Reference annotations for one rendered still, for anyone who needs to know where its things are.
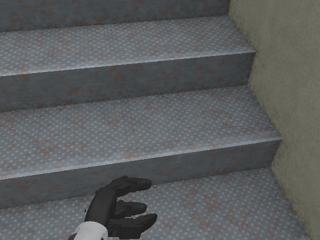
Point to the robot left hand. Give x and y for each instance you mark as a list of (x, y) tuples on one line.
[(107, 211)]

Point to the left robot forearm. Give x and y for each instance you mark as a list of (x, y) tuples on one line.
[(90, 230)]

